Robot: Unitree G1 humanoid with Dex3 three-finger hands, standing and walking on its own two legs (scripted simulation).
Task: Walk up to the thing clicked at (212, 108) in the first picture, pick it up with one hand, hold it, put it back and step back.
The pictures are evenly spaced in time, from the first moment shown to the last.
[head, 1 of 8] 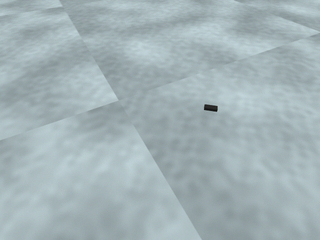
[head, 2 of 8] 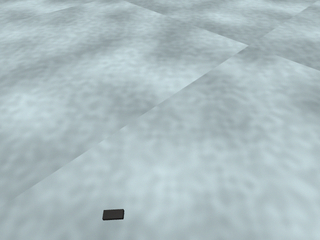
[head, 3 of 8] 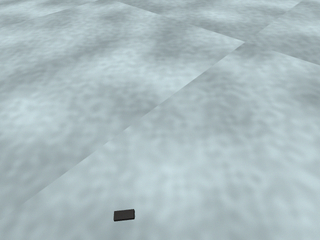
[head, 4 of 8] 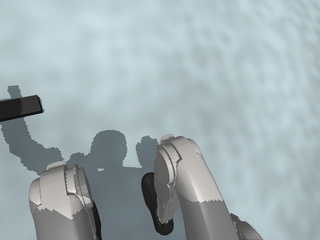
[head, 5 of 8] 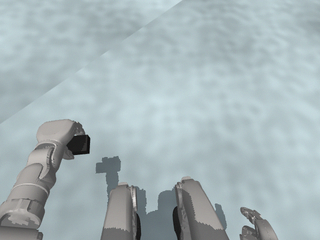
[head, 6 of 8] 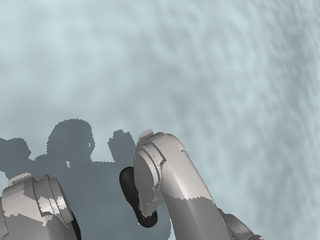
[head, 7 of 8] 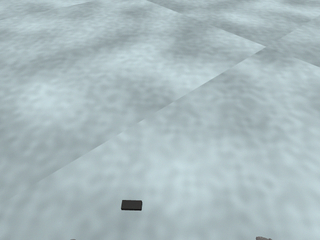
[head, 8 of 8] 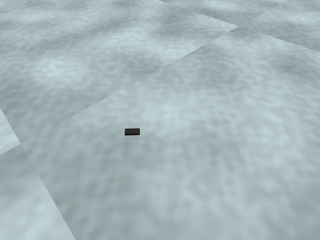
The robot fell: no
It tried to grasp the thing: yes
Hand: left
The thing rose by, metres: 0.69
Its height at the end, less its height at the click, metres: +0.00
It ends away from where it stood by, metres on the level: 0.01
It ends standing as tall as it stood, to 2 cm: yes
